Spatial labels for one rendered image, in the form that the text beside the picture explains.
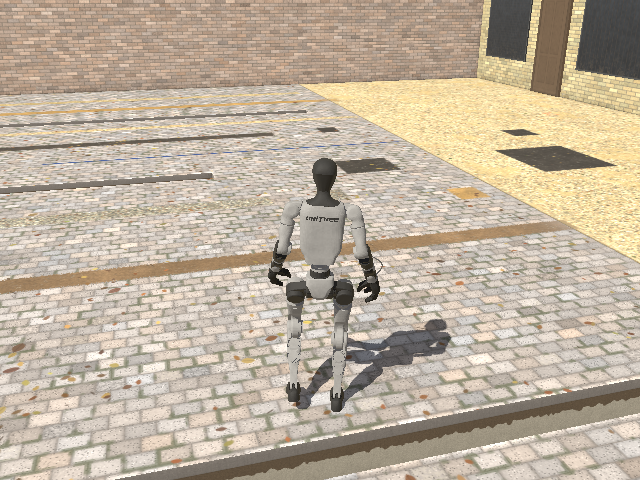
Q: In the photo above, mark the robot right shin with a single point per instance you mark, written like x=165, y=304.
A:
x=338, y=365

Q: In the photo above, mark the left robot upper arm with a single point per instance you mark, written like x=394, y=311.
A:
x=290, y=211

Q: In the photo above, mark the robot right foot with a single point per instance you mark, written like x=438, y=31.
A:
x=336, y=403

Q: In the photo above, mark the robot left forearm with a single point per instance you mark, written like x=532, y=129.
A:
x=277, y=260

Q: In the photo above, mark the right robot upper arm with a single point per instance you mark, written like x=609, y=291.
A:
x=354, y=213

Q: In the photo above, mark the right robot hand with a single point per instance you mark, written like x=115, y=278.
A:
x=374, y=287

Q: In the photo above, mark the left robot hand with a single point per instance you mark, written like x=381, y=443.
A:
x=282, y=272

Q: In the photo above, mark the robot right forearm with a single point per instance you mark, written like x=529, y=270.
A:
x=368, y=267

